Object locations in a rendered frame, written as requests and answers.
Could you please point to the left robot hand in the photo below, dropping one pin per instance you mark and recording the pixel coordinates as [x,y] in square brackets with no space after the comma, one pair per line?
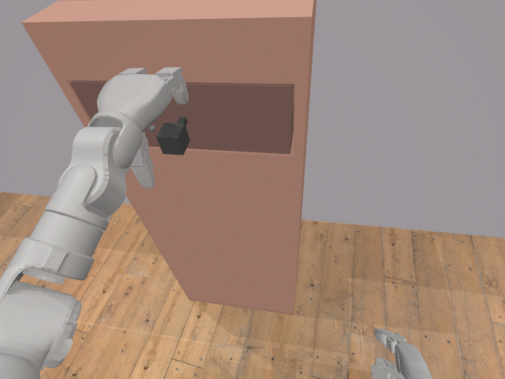
[143,98]

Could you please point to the drawer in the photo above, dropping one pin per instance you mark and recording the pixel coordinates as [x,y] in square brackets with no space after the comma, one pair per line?
[240,117]

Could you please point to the robot left forearm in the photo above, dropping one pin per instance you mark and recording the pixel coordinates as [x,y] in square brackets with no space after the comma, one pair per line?
[89,191]

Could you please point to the right robot hand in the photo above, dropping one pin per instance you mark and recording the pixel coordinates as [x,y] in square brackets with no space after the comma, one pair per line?
[409,360]

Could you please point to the left robot upper arm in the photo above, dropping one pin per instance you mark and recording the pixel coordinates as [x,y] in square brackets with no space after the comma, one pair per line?
[37,325]

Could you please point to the cabinet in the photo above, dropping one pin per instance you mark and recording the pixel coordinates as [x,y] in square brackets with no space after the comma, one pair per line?
[227,223]

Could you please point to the handle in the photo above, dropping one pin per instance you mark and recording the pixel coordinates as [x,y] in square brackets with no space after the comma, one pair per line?
[173,138]

